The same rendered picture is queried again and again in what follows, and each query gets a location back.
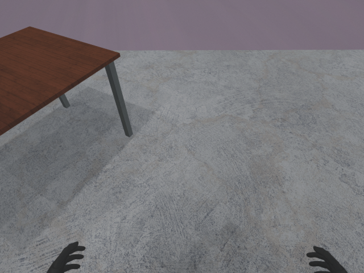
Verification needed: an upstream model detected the robot left hand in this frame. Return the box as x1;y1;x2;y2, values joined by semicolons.
47;241;85;273

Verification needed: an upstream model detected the robot right hand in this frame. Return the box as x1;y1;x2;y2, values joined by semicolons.
307;246;348;273

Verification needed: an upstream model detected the table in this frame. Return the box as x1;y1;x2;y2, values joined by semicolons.
0;26;133;137

